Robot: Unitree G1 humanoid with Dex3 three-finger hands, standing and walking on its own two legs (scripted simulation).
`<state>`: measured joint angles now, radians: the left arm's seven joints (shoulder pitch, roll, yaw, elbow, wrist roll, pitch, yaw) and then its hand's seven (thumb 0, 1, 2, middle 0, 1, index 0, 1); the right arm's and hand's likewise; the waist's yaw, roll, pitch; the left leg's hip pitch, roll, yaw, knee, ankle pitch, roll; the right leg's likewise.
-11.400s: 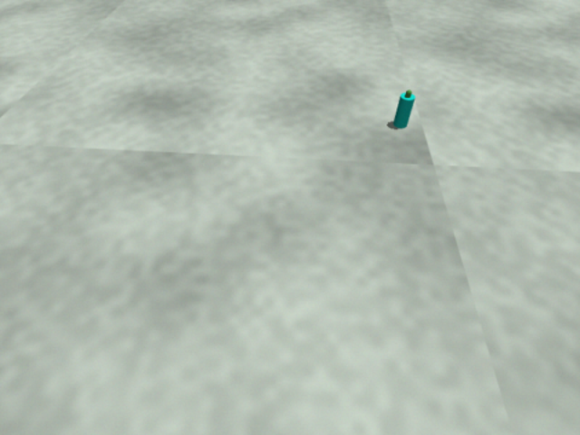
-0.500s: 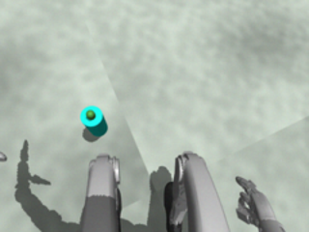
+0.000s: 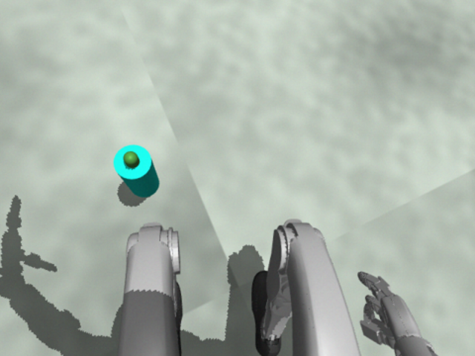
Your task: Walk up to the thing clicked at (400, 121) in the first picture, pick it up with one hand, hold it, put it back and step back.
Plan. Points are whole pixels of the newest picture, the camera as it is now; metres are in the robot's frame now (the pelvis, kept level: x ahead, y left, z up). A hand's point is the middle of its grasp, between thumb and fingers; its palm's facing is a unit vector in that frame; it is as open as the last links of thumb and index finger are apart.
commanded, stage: go down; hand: left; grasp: from the side
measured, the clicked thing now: (138, 171) +0.47 +0.22 -0.31
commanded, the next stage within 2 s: approach in 0.44 s
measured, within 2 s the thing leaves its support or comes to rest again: neither
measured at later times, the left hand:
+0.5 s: hand out of the picture +0.38 +0.41 -0.02, palm faces +0.17 -0.98 -0.08, open 17.6 cm
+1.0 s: hand (48, 178) +0.41 +0.36 -0.19, palm faces +0.14 -0.99 +0.06, open 17.7 cm
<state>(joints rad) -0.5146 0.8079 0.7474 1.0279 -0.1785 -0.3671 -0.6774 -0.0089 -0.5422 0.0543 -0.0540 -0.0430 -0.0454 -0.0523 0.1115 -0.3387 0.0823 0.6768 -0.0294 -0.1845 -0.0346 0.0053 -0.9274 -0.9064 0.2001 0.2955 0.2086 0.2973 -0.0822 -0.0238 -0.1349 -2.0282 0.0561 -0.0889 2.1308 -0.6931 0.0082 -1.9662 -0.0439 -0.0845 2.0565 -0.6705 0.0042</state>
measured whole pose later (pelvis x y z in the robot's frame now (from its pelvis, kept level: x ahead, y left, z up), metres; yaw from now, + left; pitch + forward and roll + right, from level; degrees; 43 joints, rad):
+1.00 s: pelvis -0.01 +0.00 -0.10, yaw -4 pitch +26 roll -10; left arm -0.66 0.89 0.78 1.31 -0.23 -0.68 -0.70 -0.01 -0.61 0.02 -0.08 -0.06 -0.06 -0.08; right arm 0.00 -0.38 0.24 0.65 -0.14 -0.18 0.02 0.00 -0.91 -0.90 0.20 0.30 0.21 0.30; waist -0.18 -0.15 0.08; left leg -2.23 0.06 -0.18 2.46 -0.71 0.01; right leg -2.13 -0.02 -0.14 2.33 -0.65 0.01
